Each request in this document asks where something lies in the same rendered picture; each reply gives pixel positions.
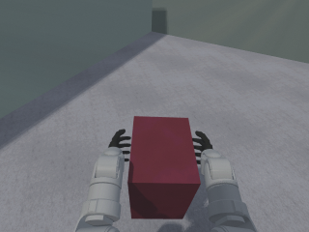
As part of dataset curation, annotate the robot right forearm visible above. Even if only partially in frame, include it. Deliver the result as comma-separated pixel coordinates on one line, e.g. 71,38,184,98
200,149,258,232

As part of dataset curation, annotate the carton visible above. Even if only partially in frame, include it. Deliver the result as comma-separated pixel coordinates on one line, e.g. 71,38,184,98
127,116,201,219

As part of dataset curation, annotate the robot left hand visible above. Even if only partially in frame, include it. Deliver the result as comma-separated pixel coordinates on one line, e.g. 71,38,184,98
108,129,131,161

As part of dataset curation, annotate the robot left forearm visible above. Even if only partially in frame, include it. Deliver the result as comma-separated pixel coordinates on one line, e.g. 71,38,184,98
73,146,125,232

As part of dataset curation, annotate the robot right hand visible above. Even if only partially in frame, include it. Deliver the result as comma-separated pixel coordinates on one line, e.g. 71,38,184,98
192,131,213,164

